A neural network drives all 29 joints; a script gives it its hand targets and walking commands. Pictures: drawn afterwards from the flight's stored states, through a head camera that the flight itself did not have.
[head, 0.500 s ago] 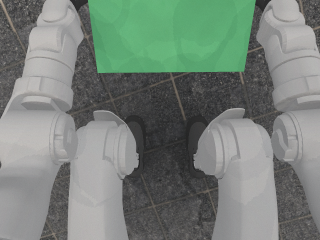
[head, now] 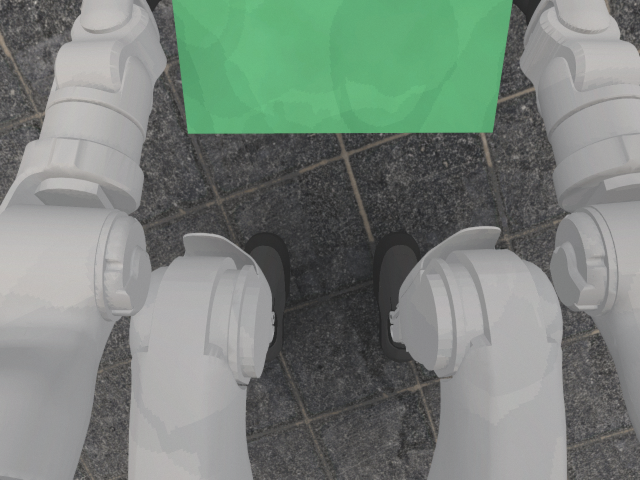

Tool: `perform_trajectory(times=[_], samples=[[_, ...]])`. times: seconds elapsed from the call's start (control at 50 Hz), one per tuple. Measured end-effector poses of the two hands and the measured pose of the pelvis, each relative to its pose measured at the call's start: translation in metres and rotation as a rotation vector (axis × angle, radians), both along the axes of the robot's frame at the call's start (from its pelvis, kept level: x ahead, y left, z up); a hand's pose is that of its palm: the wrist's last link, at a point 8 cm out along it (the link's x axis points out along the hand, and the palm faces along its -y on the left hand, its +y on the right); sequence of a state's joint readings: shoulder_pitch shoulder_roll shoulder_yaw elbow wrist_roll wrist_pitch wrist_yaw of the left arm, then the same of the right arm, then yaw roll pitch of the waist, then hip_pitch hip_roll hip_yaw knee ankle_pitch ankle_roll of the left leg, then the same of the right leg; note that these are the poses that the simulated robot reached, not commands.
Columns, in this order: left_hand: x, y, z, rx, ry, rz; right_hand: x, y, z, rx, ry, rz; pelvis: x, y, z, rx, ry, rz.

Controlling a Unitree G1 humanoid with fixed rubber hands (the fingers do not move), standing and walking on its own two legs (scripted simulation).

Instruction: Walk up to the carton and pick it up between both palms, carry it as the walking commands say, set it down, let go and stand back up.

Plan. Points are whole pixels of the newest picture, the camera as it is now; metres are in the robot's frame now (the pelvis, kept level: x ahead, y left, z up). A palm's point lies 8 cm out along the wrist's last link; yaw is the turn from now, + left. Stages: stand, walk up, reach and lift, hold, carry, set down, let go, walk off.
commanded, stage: set down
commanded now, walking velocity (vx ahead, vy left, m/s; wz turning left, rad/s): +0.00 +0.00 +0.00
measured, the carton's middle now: (337, 18) +0.55 -0.01 -0.23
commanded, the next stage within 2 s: none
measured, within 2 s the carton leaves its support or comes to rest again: rests again in 0.40 s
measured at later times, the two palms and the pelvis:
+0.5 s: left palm out of the picture +0.55 +0.18 -0.16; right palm out of the picture +0.55 -0.20 -0.16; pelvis +0.03 -0.01 +0.00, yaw +0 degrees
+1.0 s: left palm out of the picture +0.56 +0.18 -0.16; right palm out of the picture +0.55 -0.20 -0.17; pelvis +0.03 +0.00 -0.01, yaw +0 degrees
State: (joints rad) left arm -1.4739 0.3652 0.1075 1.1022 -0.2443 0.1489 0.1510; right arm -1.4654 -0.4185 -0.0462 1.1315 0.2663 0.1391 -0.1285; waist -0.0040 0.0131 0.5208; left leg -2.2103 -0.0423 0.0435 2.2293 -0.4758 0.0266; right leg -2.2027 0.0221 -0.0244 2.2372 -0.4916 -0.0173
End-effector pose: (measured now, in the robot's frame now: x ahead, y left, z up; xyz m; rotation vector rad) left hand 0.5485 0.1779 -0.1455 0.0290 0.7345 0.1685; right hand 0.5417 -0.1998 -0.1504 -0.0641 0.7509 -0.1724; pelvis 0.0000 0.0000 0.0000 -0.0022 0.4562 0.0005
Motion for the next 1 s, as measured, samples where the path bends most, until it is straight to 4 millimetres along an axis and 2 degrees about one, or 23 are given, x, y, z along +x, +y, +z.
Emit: perform_trajectory(times=[0.28, 0.48, 1.0], samples=[[0.007, 0.000, -0.008, -0.008, 0.008, 0.007, 0.008, -0.002, -0.009, 0.019, -0.001, 0.018, 0.012, -0.001, -0.002, 0.006, 0.037, 0.001], [0.002, 0.001, -0.011, -0.019, 0.024, 0.017, 0.008, -0.001, -0.012, 0.028, 0.017, 0.016, 0.028, -0.006, -0.004, 0.012, 0.125, -0.005], [0.008, 0.002, -0.018, -0.012, 0.019, -0.014, 0.011, -0.001, -0.020, 0.036, 0.002, 0.001, 0.035, -0.005, -0.006, 0.013, 0.130, -0.009]])
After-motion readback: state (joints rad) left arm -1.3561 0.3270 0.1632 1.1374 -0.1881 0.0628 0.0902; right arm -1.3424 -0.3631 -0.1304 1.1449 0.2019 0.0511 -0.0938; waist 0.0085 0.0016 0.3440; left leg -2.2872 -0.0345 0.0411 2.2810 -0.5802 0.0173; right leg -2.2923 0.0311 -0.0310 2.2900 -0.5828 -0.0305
